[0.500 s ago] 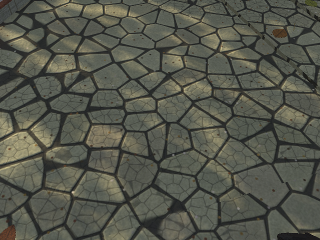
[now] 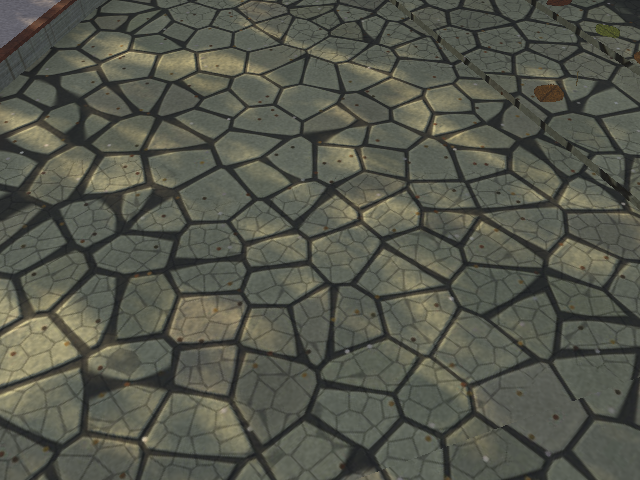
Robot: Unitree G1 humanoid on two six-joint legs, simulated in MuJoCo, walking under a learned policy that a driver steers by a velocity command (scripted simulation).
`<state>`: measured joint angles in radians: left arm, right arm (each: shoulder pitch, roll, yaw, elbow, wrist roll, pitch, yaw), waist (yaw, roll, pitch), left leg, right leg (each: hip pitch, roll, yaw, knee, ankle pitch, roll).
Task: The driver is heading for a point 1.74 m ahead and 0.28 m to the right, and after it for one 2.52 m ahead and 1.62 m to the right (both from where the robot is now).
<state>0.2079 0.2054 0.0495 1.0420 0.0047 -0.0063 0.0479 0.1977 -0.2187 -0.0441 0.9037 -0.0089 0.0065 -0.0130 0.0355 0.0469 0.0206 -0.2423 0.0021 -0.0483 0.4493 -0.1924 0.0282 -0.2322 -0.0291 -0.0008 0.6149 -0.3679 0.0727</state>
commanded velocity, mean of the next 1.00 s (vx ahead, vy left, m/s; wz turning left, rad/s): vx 0.00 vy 0.00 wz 0.00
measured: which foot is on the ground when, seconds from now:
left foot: down 0.00-1.00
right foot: down 0.00-1.00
